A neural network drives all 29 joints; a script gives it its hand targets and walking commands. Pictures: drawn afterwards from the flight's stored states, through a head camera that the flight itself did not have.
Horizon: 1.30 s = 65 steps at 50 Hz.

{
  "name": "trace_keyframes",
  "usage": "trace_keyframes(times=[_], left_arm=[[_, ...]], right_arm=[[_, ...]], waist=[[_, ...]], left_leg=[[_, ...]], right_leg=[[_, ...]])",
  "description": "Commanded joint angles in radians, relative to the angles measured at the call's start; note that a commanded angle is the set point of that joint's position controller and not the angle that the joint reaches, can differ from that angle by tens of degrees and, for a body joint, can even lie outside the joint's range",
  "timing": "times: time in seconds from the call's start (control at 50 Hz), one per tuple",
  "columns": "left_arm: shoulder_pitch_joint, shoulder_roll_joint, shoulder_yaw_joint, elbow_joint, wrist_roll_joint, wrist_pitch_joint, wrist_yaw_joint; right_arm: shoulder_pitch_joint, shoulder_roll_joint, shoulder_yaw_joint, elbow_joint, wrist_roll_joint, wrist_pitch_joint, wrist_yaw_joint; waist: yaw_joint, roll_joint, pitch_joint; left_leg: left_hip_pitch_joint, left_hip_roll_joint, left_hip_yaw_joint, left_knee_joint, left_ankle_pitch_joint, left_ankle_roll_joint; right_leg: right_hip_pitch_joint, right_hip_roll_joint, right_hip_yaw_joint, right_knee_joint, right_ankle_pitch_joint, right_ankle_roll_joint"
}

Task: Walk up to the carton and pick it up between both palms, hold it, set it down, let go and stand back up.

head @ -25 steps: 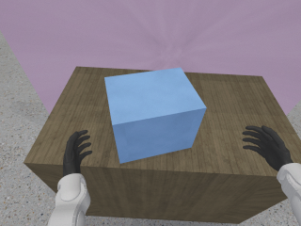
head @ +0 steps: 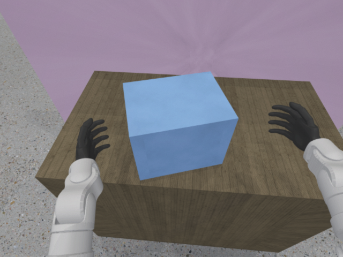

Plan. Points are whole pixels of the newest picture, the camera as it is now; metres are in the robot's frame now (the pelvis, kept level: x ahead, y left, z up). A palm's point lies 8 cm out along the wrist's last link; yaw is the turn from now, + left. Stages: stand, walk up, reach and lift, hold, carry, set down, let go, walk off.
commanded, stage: reach and lift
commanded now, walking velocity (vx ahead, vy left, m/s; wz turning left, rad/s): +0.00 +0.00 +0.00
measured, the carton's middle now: (175, 125) +0.46 +0.04 +0.02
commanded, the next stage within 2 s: none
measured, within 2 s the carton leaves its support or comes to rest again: neither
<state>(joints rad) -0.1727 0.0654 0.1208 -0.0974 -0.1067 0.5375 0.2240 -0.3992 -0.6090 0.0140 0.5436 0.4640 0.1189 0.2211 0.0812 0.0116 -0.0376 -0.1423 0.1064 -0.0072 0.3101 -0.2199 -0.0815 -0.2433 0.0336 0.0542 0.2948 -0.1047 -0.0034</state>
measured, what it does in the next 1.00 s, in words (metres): stands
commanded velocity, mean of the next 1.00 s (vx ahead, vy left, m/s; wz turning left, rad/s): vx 0.00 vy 0.00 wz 0.00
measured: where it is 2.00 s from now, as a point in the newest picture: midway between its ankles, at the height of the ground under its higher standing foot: outside the picture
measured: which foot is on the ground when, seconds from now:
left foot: down 0.00-1.00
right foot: down 0.00-1.00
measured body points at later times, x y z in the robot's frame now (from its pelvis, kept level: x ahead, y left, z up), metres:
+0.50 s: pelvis +0.00 +0.00 +0.00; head +0.02 +0.00 +0.45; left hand +0.36 +0.23 +0.12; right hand +0.45 -0.22 +0.14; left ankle -0.04 +0.17 -0.75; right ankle +0.03 -0.12 -0.75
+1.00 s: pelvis +0.00 +0.00 -0.01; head +0.05 -0.02 +0.44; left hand +0.42 +0.24 +0.15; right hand +0.50 -0.19 +0.16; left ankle -0.04 +0.17 -0.75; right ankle +0.03 -0.12 -0.75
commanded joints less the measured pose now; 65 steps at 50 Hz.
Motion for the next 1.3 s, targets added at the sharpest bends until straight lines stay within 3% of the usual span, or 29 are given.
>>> trace_keyframes(times=[0.0,0.04,0.1,0.18,0.26,0.28,0.36,0.38,0.44,0.46,0.5,0.54,0.58,0.7,0.76,0.82,0.92,1.02,1.1,1.2,1.22,1.24,1.28], left_arm=[[-0.312,0.089,0.030,-0.134,-0.002,0.002,-0.008],[-0.379,0.101,0.030,-0.091,-0.003,0.015,-0.008],[-0.436,0.123,0.038,-0.084,-0.020,0.021,-0.002],[-0.451,0.135,0.047,-0.045,-0.019,0.030,-0.005],[-0.538,0.129,0.045,0.044,-0.018,0.035,-0.011],[-0.586,0.140,0.048,0.066,-0.019,0.036,-0.007],[-0.641,0.151,0.051,0.097,-0.025,0.017,-0.003],[-0.667,0.152,0.038,0.111,-0.030,0.015,-0.005],[-0.719,0.156,0.035,0.158,-0.029,0.005,-0.001],[-0.731,0.162,0.039,0.159,-0.035,0.004,-0.003],[-0.733,0.168,0.039,0.149,-0.022,0.007,-0.003],[-0.762,0.169,0.046,0.189,-0.010,0.007,-0.004],[-0.806,0.182,0.051,0.211,-0.014,0.008,0.001],[-0.901,0.217,0.051,0.304,-0.038,-0.022,-0.001],[-0.959,0.222,0.042,0.338,-0.045,-0.035,0.001],[-1.012,0.239,0.031,0.397,-0.073,-0.058,-0.002],[-1.093,0.242,0.007,0.501,-0.094,-0.089,0.003],[-1.187,0.272,0.005,0.591,-0.118,-0.119,0.011],[-1.234,0.294,0.004,0.652,-0.124,-0.146,0.018],[-1.310,0.287,-0.032,0.767,-0.155,-0.185,0.010],[-1.287,0.306,0.000,0.790,-0.141,-0.195,0.009],[-1.293,0.291,-0.026,0.790,-0.152,-0.202,0.003],[-1.286,0.285,-0.027,0.832,-0.146,-0.228,-0.002]], right_arm=[[-0.382,-0.225,-0.076,-0.096,0.005,-0.006,-0.011],[-0.439,-0.206,-0.074,-0.061,-0.005,0.012,-0.011],[-0.499,-0.207,-0.071,-0.081,-0.005,0.018,-0.010],[-0.516,-0.201,-0.046,-0.048,-0.001,0.030,-0.017],[-0.611,-0.215,-0.054,0.023,-0.021,0.044,-0.014],[-0.656,-0.213,-0.048,0.033,-0.020,0.048,-0.012],[-0.713,-0.200,-0.026,0.021,-0.027,0.041,-0.007],[-0.731,-0.210,-0.039,0.045,-0.033,0.042,-0.007],[-0.774,-0.193,-0.007,0.097,-0.025,0.048,0.001],[-0.787,-0.204,-0.006,0.109,-0.025,0.050,-0.001],[-0.794,-0.207,0.012,0.124,-0.008,0.046,-0.002],[-0.815,-0.202,0.001,0.175,-0.020,0.050,-0.003],[-0.860,-0.214,0.005,0.190,-0.018,0.049,-0.005],[-0.942,-0.188,0.037,0.216,-0.016,0.048,-0.015],[-0.986,-0.190,0.050,0.265,-0.006,0.049,-0.015],[-1.050,-0.183,0.070,0.254,-0.004,0.044,-0.020],[-1.112,-0.185,0.092,0.348,-0.001,0.038,-0.022],[-1.199,-0.187,0.117,0.402,0.004,0.035,-0.020],[-1.246,-0.195,0.135,0.450,0.008,0.026,-0.020],[-1.297,-0.174,0.163,0.549,0.021,0.017,-0.017],[-1.286,-0.170,0.185,0.559,0.024,0.016,-0.015],[-1.294,-0.173,0.172,0.567,0.023,0.009,-0.020],[-1.285,-0.160,0.187,0.609,0.027,-0.003,-0.017]], waist=[[-0.010,-0.080,-0.318],[-0.009,-0.068,-0.296],[0.001,-0.083,-0.353],[0.003,-0.081,-0.406],[0.003,-0.085,-0.403],[0.016,-0.075,-0.398],[0.030,-0.110,-0.456],[0.022,-0.089,-0.463],[0.042,-0.084,-0.492],[0.039,-0.096,-0.508],[0.041,-0.066,-0.537],[0.039,-0.053,-0.518],[0.049,-0.071,-0.521],[0.061,-0.102,-0.584],[0.062,-0.077,-0.620],[0.074,-0.109,-0.675],[0.076,-0.095,-0.690],[0.105,-0.134,-0.731],[0.113,-0.139,-0.775],[0.112,-0.142,-0.785],[0.137,-0.163,-0.791],[0.116,-0.151,-0.805],[0.122,-0.154,-0.791]], left_leg=[[-0.082,-0.116,0.086,-0.013,0.256,0.054],[-0.124,-0.119,0.082,-0.023,0.198,0.058],[-0.138,-0.118,0.082,-0.015,0.188,0.061],[-0.155,-0.120,0.086,0.002,0.259,0.055],[-0.171,-0.114,0.082,-0.005,0.239,0.049],[-0.179,-0.114,0.087,-0.008,0.218,0.049],[-0.201,-0.116,0.090,0.006,0.249,0.049],[-0.202,-0.117,0.088,0.006,0.238,0.045],[-0.208,-0.111,0.090,0.016,0.261,0.039],[-0.212,-0.113,0.092,0.022,0.289,0.038],[-0.186,-0.112,0.091,0.035,0.341,0.024],[-0.204,-0.115,0.090,0.031,0.319,0.018],[-0.222,-0.114,0.089,0.035,0.321,0.019],[-0.291,-0.123,0.100,0.039,0.305,0.026],[-0.299,-0.120,0.097,0.042,0.298,0.019],[-0.334,-0.122,0.101,0.054,0.311,0.021],[-0.334,-0.118,0.095,0.071,0.324,0.008],[-0.380,-0.117,0.093,0.080,0.295,0.010],[-0.411,-0.118,0.096,0.100,0.354,-0.002],[-0.430,-0.120,0.094,0.112,0.345,-0.005],[-0.431,-0.119,0.097,0.115,0.381,-0.001],[-0.439,-0.120,0.097,0.116,0.365,-0.006],[-0.446,-0.123,0.102,0.121,0.390,-0.007]], right_leg=[[0.334,0.052,-0.022,0.025,0.252,-0.039],[0.316,0.046,-0.013,0.021,0.172,-0.039],[0.318,0.049,-0.015,0.034,0.161,-0.034],[0.375,0.049,-0.013,0.061,0.285,-0.032],[0.350,0.055,-0.027,0.057,0.241,-0.034],[0.325,0.057,-0.029,0.054,0.204,-0.034],[0.360,0.063,-0.026,0.073,0.266,-0.031],[0.337,0.061,-0.027,0.073,0.250,-0.029],[0.339,0.068,-0.029,0.082,0.264,-0.032],[0.352,0.070,-0.030,0.088,0.297,-0.029],[0.375,0.074,-0.030,0.091,0.359,-0.032],[0.351,0.075,-0.029,0.084,0.322,-0.032],[0.346,0.077,-0.031,0.089,0.330,-0.030],[0.394,0.064,-0.015,0.115,0.395,-0.011],[0.373,0.064,-0.015,0.117,0.374,-0.013],[0.389,0.063,-0.010,0.130,0.414,-0.005],[0.341,0.067,-0.026,0.136,0.403,-0.003],[0.324,0.068,-0.024,0.145,0.356,-0.002],[0.337,0.075,-0.020,0.168,0.445,-0.001],[0.294,0.068,-0.028,0.172,0.417,-0.001],[0.308,0.067,-0.029,0.181,0.448,0.005],[0.309,0.063,-0.032,0.179,0.460,0.005],[0.312,0.059,-0.032,0.186,0.489,0.006]])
